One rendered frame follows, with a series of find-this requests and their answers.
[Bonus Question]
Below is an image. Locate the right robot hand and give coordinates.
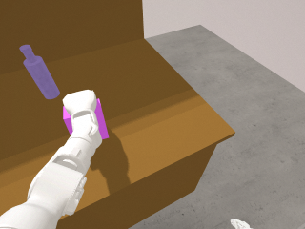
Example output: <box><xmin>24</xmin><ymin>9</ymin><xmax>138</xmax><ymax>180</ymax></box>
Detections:
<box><xmin>231</xmin><ymin>219</ymin><xmax>253</xmax><ymax>229</ymax></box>

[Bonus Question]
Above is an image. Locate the left robot hand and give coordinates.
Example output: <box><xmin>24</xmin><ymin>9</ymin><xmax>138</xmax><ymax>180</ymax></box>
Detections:
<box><xmin>62</xmin><ymin>90</ymin><xmax>97</xmax><ymax>116</ymax></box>

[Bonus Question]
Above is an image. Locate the robot left upper arm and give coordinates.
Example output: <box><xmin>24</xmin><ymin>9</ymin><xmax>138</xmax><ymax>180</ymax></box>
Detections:
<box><xmin>0</xmin><ymin>162</ymin><xmax>87</xmax><ymax>229</ymax></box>

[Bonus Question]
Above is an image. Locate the sponge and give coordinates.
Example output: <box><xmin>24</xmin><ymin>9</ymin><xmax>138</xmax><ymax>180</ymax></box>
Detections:
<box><xmin>63</xmin><ymin>98</ymin><xmax>109</xmax><ymax>139</ymax></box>

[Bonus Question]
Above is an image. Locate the robot left forearm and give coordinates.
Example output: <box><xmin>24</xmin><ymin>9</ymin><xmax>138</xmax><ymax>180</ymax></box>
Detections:
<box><xmin>27</xmin><ymin>108</ymin><xmax>102</xmax><ymax>200</ymax></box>

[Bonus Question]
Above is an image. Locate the table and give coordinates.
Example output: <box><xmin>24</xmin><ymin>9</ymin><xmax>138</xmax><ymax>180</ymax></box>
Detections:
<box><xmin>0</xmin><ymin>0</ymin><xmax>235</xmax><ymax>229</ymax></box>

